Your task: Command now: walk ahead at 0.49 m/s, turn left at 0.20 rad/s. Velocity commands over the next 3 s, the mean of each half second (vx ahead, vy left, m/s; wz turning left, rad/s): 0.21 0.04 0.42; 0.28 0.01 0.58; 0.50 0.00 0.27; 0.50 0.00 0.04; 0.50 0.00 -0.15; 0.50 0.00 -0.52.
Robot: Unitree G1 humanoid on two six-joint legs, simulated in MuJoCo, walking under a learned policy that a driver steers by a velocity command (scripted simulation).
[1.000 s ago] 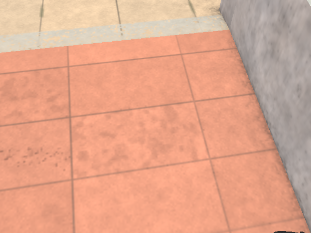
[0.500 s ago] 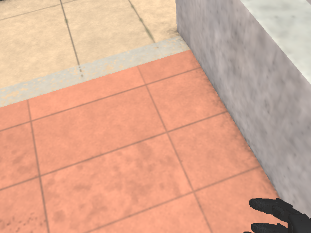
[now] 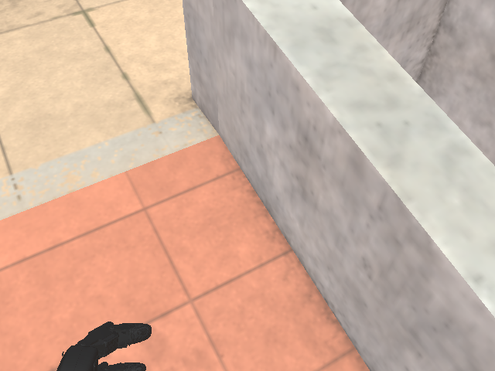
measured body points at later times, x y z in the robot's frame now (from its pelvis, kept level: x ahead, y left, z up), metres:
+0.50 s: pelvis +0.17 +0.00 +0.03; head +0.19 +0.01 +0.48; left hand +0.22 +0.32 -0.08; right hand +0.42 -0.20 -0.05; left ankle +0.19 +0.14 -0.67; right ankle +0.21 -0.15 -0.71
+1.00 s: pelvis +0.29 +0.06 +0.04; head +0.30 +0.07 +0.49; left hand +0.32 +0.39 -0.04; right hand +0.52 -0.12 -0.05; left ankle +0.19 +0.13 -0.70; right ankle +0.38 -0.03 -0.69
